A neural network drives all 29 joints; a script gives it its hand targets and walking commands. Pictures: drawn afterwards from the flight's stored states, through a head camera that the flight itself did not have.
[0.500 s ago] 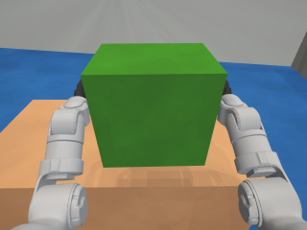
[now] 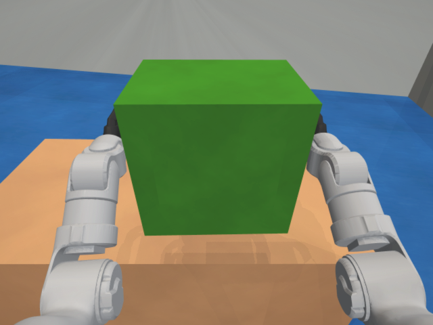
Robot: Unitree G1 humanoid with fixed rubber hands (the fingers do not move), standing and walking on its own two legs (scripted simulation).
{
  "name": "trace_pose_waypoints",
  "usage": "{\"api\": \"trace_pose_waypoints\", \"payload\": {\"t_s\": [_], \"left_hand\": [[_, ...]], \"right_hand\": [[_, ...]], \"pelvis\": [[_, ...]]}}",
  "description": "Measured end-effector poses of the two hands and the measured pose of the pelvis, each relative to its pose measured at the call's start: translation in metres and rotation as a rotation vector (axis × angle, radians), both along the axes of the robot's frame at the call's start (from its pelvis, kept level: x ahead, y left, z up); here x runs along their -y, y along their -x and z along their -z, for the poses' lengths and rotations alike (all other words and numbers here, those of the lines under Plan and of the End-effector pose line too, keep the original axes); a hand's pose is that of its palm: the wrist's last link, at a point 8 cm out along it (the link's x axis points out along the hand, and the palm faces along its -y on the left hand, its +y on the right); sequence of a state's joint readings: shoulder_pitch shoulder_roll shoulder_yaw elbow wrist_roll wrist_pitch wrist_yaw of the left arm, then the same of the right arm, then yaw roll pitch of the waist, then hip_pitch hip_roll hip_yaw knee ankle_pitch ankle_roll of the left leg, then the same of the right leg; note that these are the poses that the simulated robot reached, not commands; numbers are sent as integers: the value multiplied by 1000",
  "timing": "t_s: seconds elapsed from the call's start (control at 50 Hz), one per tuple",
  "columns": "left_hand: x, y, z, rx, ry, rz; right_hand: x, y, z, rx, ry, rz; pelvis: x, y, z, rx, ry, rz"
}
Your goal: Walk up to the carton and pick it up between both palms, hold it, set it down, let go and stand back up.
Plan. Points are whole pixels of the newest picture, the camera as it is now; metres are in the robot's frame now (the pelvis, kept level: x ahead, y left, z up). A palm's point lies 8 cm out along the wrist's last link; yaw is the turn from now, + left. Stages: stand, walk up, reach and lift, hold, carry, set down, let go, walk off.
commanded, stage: hold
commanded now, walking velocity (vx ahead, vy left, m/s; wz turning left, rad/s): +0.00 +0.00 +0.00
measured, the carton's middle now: (216, 147) +0.37 +0.02 +0.21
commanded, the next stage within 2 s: set down in 0.68 s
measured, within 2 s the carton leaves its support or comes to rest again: neither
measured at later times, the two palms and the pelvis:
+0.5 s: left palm (117, 143) +0.36 +0.20 +0.22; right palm (314, 140) +0.38 -0.16 +0.23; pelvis +0.00 +0.00 +0.00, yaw +0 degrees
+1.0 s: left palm (115, 139) +0.36 +0.20 +0.24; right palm (315, 134) +0.38 -0.15 +0.25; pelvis +0.00 +0.00 +0.00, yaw +0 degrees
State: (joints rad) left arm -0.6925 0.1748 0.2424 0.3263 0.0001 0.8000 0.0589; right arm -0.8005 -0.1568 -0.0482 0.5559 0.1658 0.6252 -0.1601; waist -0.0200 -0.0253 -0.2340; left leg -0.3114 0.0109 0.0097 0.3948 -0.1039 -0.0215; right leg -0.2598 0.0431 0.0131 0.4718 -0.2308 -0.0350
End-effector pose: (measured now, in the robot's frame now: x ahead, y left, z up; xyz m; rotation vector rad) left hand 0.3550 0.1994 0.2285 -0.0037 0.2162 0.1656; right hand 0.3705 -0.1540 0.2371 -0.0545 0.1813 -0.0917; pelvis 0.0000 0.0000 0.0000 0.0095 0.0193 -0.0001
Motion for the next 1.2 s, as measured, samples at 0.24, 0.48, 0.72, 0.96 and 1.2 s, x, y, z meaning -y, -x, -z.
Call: {"api": "trace_pose_waypoints", "payload": {"t_s": [0.24, 0.48, 0.72, 0.96, 1.2], "left_hand": [[4, 0, -3, -3, -21, 2], [2, -6, 4, -11, 0, 2], [1, -10, 8, -16, 10, 3], [1, -2, -10, 47, 27, -1], [2, -20, 32, 13, 123, -27]], "right_hand": [[5, 0, 5, -3, -22, 1], [2, -6, 4, -12, -2, 1], [1, -10, 4, -17, 8, 3], [1, -2, -9, 44, -36, 2], [1, -25, 17, 9, -26, -6]], "pelvis": [[0, 0, 0, 1, 0, 0], [1, -4, 0, -6, -1, 0], [2, -7, 0, -10, -2, 0], [0, -4, -1, 18, 0, 0], [8, -10, -1, 20, -10, 0]]}}
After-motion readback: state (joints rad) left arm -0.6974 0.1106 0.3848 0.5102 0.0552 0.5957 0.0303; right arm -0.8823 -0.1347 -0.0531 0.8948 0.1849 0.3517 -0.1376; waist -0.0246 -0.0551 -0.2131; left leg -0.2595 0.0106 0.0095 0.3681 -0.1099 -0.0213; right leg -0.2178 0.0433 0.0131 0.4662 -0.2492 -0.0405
